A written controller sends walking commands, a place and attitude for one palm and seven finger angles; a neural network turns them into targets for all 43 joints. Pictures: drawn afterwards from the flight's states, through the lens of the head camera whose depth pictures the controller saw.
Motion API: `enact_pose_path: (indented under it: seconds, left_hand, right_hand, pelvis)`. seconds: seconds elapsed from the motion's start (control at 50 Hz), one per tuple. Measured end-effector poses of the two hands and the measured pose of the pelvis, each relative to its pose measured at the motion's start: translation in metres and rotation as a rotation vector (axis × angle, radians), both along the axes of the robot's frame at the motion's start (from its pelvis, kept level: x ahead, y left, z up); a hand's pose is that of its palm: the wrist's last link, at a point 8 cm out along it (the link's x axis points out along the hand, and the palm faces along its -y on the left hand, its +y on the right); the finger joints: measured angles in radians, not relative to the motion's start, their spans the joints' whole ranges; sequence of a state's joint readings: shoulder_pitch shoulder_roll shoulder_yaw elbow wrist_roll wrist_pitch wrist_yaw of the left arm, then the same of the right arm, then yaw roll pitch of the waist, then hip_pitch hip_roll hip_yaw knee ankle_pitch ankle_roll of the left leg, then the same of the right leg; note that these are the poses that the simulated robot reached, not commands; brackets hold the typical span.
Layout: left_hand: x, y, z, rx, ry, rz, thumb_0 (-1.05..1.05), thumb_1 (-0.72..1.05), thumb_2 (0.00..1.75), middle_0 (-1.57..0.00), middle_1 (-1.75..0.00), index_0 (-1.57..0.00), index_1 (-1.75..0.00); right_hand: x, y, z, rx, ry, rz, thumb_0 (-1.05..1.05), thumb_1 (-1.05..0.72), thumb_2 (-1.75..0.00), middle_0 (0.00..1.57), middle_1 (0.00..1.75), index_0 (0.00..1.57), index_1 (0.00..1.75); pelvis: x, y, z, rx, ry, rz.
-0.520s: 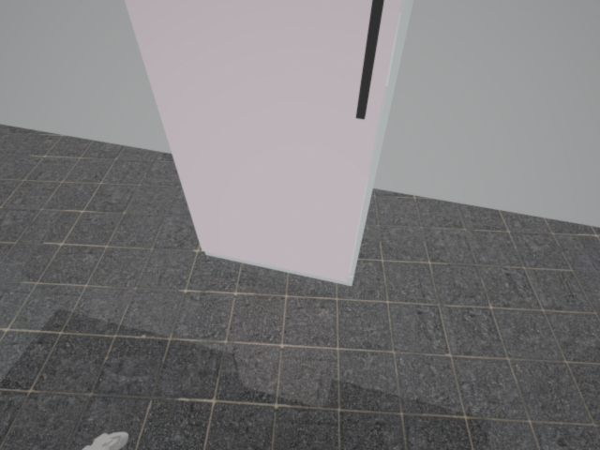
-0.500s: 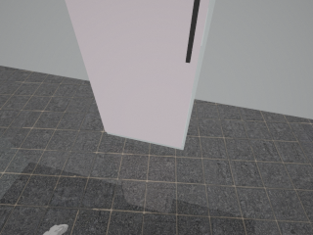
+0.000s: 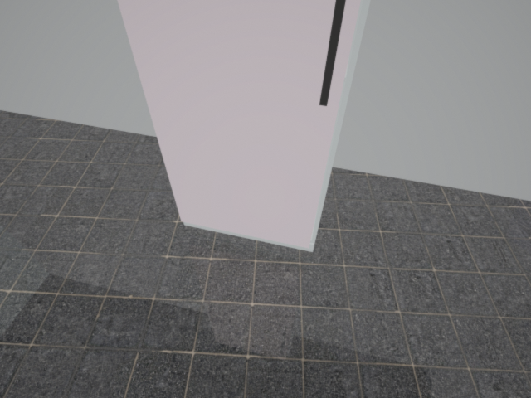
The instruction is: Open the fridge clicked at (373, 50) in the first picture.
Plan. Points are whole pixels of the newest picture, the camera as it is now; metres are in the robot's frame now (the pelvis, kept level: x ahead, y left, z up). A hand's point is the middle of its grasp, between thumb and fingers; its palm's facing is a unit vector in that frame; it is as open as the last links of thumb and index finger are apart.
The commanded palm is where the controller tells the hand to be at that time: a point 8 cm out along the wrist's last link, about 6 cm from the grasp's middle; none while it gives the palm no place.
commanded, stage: stand and wait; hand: right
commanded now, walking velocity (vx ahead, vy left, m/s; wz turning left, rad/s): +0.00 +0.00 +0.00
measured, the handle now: (336, 25) +0.80 -0.10 +0.22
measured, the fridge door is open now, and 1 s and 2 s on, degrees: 0 0 0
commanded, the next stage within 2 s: look at it before walking up in 0.38 s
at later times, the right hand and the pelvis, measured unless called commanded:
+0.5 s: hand out of the picture +0.08 -0.23 -0.15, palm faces -0.04 +0.94 -0.33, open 7.4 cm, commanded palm none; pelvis -0.01 +0.01 +0.00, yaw +0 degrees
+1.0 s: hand out of the picture +0.06 -0.24 -0.16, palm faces -0.03 +0.95 -0.32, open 7.4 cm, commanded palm none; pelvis +0.00 +0.01 +0.00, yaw +0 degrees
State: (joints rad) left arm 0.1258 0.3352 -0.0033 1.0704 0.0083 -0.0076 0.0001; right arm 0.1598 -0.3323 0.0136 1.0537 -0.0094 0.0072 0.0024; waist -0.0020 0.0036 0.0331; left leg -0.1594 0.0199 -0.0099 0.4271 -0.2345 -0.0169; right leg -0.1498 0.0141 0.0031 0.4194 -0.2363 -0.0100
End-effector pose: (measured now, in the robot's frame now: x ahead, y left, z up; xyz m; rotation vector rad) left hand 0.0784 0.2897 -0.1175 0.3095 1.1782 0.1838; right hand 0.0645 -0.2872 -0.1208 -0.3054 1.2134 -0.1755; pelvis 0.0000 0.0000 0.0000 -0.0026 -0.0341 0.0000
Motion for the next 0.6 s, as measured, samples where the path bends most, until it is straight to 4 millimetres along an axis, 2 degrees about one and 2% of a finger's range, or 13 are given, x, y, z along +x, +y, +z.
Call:
enact_pose_path:
  seconds: [0.22, 0.6]
  left_hand:
    - [-0.022, 0.01, -0.003, -0.003, 0.046, 0.024, 0.01, 0.9, 0.9, -0.2, -0.3, -0.21, -0.3]
    - [-0.021, 0.01, -0.001, -0.009, 0.031, 0.02, 0.01, 0.9, 0.9, -0.2, -0.3, -0.21, -0.3]
  right_hand:
    - [-0.005, 0.002, 0.004, -0.014, 0.007, 0.001, 0.01, -0.9, -0.89, 0.21, 0.3, 0.2, 0.3]
    - [0.006, 0.012, 0.005, 0.001, -0.027, 0.016, 0.0, -0.9, -0.89, 0.21, 0.3, 0.2, 0.3]
  pelvis:
    - [-0.005, 0.007, 0.001, 0.0, -0.004, 0.002]
    - [-0.007, 0.01, 0.003, 0.001, 0.0, 0.003]
